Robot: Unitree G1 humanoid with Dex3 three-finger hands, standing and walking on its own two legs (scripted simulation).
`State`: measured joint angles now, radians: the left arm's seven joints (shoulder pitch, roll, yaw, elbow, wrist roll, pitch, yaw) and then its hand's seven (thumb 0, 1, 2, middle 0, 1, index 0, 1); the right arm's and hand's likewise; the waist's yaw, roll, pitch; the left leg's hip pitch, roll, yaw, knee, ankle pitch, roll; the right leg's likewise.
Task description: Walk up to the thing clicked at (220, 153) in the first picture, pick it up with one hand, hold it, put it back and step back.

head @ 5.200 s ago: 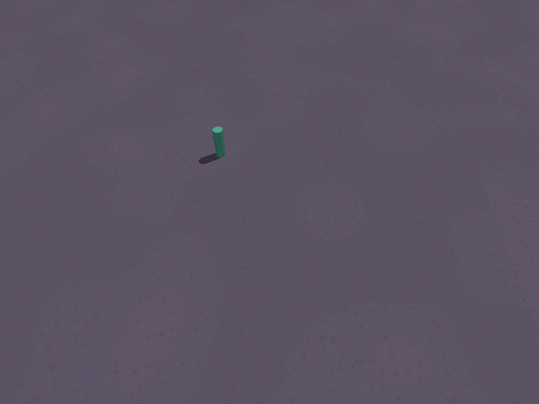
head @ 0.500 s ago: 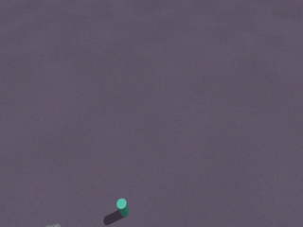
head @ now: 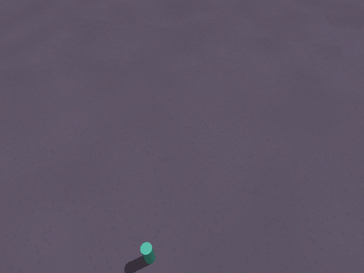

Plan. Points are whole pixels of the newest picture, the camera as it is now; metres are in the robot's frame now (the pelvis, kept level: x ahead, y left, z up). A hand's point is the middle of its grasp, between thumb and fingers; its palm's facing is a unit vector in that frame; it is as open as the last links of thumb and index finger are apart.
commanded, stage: walk up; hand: left
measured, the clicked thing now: (148, 253) +0.34 +0.18 -0.70
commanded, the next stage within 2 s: stand in 0.30 s
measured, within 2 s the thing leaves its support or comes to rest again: neither
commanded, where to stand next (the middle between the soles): +0.02 +0.00 m, yaw -1 degrees
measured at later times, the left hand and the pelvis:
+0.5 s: hand out of the picture +0.09 +0.25 -0.16, palm faces -0.02 -0.94 -0.34, open 7.4 cm; pelvis +0.01 +0.00 +0.00, yaw +0 degrees
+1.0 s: hand out of the picture +0.07 +0.24 -0.16, palm faces -0.02 -0.94 -0.34, open 7.4 cm; pelvis +0.00 -0.01 +0.00, yaw +0 degrees
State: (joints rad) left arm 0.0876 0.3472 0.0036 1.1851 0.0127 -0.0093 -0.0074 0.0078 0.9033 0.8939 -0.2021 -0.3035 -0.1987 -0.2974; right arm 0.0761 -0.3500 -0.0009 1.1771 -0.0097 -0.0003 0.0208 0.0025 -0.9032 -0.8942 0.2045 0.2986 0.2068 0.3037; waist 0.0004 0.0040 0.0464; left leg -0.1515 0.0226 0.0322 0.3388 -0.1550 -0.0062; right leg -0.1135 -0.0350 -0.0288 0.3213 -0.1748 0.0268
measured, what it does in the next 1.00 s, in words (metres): stands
